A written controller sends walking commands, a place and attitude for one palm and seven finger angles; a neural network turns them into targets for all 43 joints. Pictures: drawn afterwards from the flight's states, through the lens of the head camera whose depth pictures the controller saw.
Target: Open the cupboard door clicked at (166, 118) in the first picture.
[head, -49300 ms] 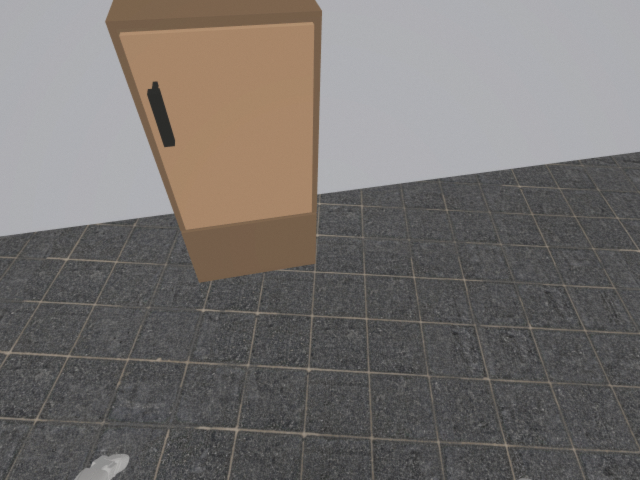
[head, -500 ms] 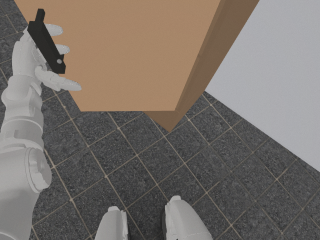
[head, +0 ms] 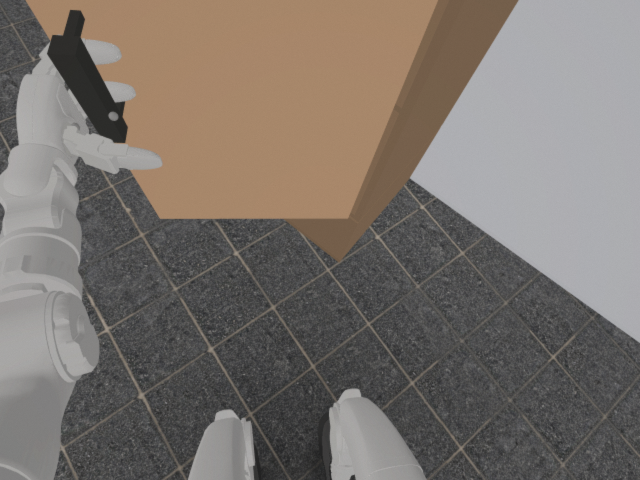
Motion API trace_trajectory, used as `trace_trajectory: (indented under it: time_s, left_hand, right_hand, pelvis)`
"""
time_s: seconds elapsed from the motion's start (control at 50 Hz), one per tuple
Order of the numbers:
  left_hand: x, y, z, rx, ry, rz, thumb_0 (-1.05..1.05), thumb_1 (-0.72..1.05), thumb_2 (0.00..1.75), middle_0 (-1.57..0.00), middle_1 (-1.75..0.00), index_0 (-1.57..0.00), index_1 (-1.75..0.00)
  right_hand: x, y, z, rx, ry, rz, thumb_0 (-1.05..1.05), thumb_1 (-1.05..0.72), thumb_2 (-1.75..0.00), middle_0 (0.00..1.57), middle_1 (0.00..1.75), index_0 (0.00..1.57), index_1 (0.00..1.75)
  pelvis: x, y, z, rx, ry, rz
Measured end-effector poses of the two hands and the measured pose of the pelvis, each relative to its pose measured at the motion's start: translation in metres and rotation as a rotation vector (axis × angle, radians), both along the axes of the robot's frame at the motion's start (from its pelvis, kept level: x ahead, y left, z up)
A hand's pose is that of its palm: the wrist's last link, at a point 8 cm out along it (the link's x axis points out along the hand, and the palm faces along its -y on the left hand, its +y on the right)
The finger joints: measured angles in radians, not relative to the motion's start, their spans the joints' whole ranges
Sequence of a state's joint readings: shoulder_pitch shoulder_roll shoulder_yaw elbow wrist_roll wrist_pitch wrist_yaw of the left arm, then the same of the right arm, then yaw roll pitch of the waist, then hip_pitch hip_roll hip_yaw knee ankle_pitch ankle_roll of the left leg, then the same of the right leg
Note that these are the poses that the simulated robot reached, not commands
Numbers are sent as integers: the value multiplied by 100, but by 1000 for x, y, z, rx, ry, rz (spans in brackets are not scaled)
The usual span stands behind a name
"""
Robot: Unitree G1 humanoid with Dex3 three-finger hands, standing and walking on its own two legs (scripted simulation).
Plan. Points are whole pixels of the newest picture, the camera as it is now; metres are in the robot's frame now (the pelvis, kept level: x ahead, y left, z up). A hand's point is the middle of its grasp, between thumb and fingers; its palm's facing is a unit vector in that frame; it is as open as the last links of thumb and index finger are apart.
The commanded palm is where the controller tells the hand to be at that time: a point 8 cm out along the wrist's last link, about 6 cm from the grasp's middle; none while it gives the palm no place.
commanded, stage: close the thumb around the handle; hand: left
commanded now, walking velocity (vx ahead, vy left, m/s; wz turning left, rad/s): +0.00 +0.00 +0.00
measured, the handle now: (97, 81) +0.58 +0.21 +0.06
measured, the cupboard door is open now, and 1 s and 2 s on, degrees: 42 49 87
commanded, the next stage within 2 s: pull the door open along its arc in 0.54 s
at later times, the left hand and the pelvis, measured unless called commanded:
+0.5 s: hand (113, 115) +0.53 +0.19 +0.06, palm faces -0.04 -1.00 -0.03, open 5.8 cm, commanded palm +0.51 +0.22 +0.06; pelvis +0.00 +0.01 +0.00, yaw +0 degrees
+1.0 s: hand (115, 150) +0.48 +0.18 +0.06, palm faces -0.06 -1.00 -0.02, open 5.9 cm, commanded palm +0.44 +0.23 +0.06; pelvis +0.01 +0.01 +0.02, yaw -1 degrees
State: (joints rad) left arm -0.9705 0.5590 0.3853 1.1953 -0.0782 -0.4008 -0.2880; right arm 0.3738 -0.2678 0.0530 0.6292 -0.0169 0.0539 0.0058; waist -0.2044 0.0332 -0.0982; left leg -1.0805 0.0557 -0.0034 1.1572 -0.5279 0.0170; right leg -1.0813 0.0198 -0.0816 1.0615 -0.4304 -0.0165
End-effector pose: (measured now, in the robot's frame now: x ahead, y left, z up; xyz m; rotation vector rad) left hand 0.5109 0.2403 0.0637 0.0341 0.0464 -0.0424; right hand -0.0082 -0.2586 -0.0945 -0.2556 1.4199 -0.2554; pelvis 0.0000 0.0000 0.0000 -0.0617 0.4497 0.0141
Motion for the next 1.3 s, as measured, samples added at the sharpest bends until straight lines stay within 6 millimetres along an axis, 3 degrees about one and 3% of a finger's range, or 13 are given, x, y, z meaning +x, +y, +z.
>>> trace_trajectory:
  time_s: [0.46, 0.82, 0.96, 1.1, 1.22, 1.3]
  left_hand:
    - [0, 1, 1, 1, -1, -5, 0, 70, 81, -39, -133, -38, -133]
    - [-5, 0, 0, -12, -7, -2, 1, 71, 80, -37, -135, -36, -135]
    - [-34, -3, 0, -18, -11, -13, 1, 70, 75, -37, -135, -37, -135]
    - [-80, -13, -1, -25, -21, -42, 1, 67, 72, -37, -135, -38, -135]
    - [-125, -34, -4, -124, -48, 169, 3, 64, 72, -37, -135, -39, -135]
    - [-151, -52, -3, -98, -66, 299, 2, 66, 74, -37, -135, -40, -135]
  right_hand:
    - [3, 10, 0, 11, -3, 1, 0, -91, -90, 20, 30, 20, 30]
    - [4, 10, 3, 15, -13, -17, 0, -91, -90, 20, 30, 20, 30]
    - [20, 13, 9, 42, -67, -28, 1, -91, -90, 20, 30, 20, 30]
    - [59, 12, 16, 63, -184, 6, 1, -91, -90, 20, 30, 20, 30]
    - [105, 16, 18, 89, -316, 88, 1, -91, -90, 20, 30, 20, 30]
    - [132, 23, 17, 120, -387, 154, 1, -91, -90, 20, 30, 20, 30]
  pelvis:
    - [3, 6, 2, -3, -4, 1]
    - [5, 7, 4, 0, -10, -13]
    - [11, 7, 14, 9, -38, -24]
    - [15, 7, 22, 19, -81, -22]
    - [14, 6, 24, 27, -107, -19]
    - [11, 2, 23, 37, -123, -13]
